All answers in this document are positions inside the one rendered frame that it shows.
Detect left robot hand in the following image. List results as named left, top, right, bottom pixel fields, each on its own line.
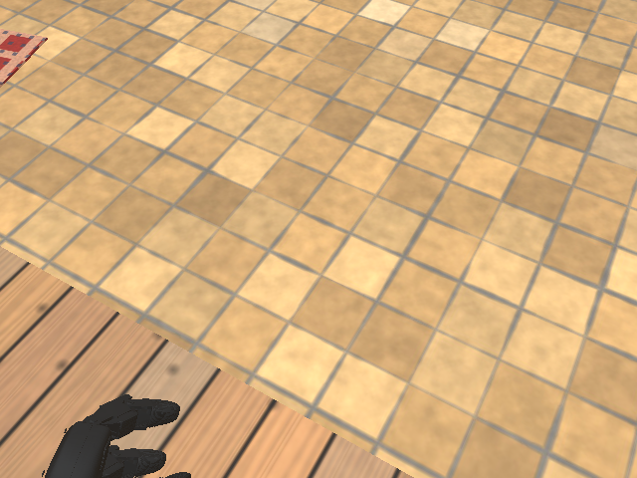
left=42, top=394, right=191, bottom=478

